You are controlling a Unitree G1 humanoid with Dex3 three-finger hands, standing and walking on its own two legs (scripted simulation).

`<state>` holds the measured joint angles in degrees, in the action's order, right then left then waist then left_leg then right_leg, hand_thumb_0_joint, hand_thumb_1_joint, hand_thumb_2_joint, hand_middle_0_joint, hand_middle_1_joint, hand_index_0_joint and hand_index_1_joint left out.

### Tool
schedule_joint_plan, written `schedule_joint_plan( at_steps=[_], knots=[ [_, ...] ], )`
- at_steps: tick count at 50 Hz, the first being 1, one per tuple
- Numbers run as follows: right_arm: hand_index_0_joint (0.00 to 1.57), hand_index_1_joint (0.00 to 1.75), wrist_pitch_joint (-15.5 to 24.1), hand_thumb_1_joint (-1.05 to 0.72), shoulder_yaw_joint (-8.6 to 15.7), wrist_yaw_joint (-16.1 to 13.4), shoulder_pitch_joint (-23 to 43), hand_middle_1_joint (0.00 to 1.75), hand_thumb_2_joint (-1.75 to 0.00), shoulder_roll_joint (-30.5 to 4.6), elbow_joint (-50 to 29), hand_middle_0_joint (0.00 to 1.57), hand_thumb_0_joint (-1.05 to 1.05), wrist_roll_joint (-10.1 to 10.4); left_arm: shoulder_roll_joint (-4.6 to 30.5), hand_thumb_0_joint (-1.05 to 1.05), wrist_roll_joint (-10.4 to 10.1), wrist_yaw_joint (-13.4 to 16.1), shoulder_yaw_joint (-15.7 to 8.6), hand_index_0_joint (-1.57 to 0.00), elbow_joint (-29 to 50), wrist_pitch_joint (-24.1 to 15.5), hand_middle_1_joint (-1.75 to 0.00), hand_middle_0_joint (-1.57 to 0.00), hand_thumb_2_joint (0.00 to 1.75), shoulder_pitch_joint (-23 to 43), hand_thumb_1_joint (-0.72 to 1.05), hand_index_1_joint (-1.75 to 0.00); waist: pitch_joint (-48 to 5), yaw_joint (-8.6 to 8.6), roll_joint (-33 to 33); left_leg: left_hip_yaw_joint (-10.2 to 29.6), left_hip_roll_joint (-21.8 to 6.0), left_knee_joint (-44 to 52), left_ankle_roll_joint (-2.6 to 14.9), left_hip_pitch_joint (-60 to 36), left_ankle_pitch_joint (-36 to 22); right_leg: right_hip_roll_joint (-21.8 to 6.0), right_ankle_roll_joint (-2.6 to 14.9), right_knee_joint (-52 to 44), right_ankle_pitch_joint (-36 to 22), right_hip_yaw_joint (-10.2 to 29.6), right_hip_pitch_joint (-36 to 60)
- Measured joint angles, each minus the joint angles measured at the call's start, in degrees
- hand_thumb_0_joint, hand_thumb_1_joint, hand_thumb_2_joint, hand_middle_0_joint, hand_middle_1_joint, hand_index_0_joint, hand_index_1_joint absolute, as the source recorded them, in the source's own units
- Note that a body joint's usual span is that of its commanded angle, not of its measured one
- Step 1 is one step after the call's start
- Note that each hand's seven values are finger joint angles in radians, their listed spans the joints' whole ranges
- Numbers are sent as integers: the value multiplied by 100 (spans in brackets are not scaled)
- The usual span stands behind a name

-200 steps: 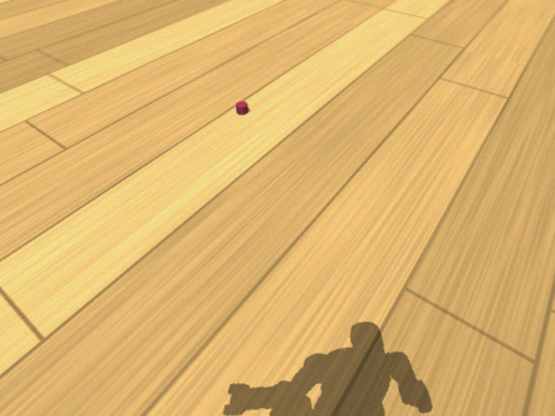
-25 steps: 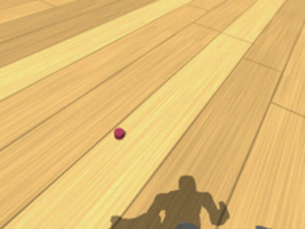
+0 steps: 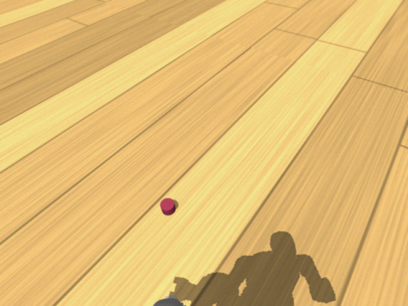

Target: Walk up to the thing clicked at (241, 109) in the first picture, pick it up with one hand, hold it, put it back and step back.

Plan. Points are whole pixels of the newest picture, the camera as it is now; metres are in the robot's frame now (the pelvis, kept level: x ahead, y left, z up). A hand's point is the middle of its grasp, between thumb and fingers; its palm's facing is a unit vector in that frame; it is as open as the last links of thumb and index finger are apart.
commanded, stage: walk up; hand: left
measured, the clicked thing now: (168, 206) +0.73 +0.25 -0.74
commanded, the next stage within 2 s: none
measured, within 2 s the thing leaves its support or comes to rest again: neither
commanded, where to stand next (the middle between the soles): +0.34 +0.02 m, yaw -1 degrees
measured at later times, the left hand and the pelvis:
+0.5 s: hand (86, 276) +0.23 +0.30 -0.14, palm faces -0.09 -0.93 -0.36, open 7.4 cm; pelvis +0.16 +0.03 +0.00, yaw -1 degrees
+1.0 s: hand (104, 240) +0.32 +0.29 -0.17, palm faces -0.01 -0.93 -0.36, open 7.4 cm; pelvis +0.23 +0.03 -0.02, yaw +0 degrees
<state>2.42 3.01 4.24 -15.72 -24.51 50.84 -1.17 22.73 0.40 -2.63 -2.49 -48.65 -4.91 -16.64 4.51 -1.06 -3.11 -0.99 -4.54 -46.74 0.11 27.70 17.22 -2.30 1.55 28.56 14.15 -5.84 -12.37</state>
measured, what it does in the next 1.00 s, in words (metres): walks ahead: left foot, then right foot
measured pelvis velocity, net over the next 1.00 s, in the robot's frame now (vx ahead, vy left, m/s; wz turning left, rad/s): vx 0.23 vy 0.03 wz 0.00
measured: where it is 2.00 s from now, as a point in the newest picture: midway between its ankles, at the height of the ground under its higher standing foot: (213, 302)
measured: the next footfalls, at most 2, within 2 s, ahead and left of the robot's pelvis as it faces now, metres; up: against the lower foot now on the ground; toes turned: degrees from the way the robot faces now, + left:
left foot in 0.14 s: +0.20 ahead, +0.14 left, +0.00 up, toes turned +6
right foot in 0.56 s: +0.31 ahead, -0.12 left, +0.00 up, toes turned -2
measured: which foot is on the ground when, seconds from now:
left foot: up 0.00-0.12, down 0.14-0.58, up 0.60-0.84, down 0.86-1.00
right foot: down 0.00-0.16, up 0.18-0.54, down 0.56-1.00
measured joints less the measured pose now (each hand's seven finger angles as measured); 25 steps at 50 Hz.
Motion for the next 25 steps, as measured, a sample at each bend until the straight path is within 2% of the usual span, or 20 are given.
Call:
schedule_joint_plan(
  at_steps=[4, 7, 8, 9, 12, 14, 20, 25],
  knots=[
    [20, 30, 12, -90, 39, 52, 48, 30, -90, 35, 38, 21, 1, -31, 114, 0, 12, -22, -15, -21, -12, 46, -30, -21, 89, -176, 90, -30, -48, -65, 121, -79, -39, 846, -10, -118, -380, 0, -71, 99, 329, -60, 224],
    [20, 30, 96, -90, 69, 51, 35, 30, -90, 21, 37, 21, 1, -48, 207, 0, 16, -23, -15, -21, -56, 109, -30, -21, 89, -303, 90, -30, -114, -56, 257, -208, 81, 1357, 63, -460, -683, -107, -174, 509, 775, -79, 283],
    [20, 30, 143, -90, 79, 24, 59, 30, -90, 47, 29, 21, 1, -58, 253, 0, 20, -8, -20, -21, -89, 136, -30, -21, 89, -322, 90, -30, -90, -50, 411, -293, 186, 1284, 101, -509, -807, -241, -110, 841, 974, -6, 219],
    [20, 30, 190, -90, 84, -3, 72, 30, -90, 59, -15, 21, 1, -71, 256, 0, 4, 12, -29, -21, -146, 180, -30, -21, 89, -317, 90, -30, -81, -34, 504, -362, 245, 1129, 134, -506, -690, -272, -41, 1379, 1111, 158, 27],
    [20, 30, 261, -90, 55, -67, 58, 30, -90, 110, -169, 21, 1, 17, 240, 0, -17, 76, 25, -21, -315, 289, -30, -20, 89, -219, 90, -30, -35, 92, 566, -389, 265, 1089, 206, -685, -445, -1, 72, 2956, 1246, 551, -684],
    [20, 30, 274, -90, 5, -112, 5, 30, -90, 166, -226, 21, 1, 48, 260, 0, -41, 79, 33, -21, -348, 278, -30, -20, 89, -165, 90, -30, -2, 133, 655, -438, 298, 1333, 211, -937, -458, 8, 79, 3260, 1014, 636, -1053],
    [20, 30, 236, -90, -47, -140, -210, 30, -90, 145, -255, 21, 1, 29, 215, 0, -6, -34, -9, -21, -315, 284, -30, -20, 89, -46, 91, -30, 30, 202, 654, -550, 348, 1810, 237, -1519, -378, -281, -105, 2336, 493, 554, -1568],
    [21, 30, 151, -90, -19, -96, -367, 30, -90, 17, -239, 21, 1, 13, 151, 0, 15, -113, -42, -21, -331, 255, -30, -20, 89, 38, 91, -30, -3, 291, 442, -572, 306, 1727, 156, -1758, -50, -342, -104, 1177, 39, 458, -1361]
  ],
)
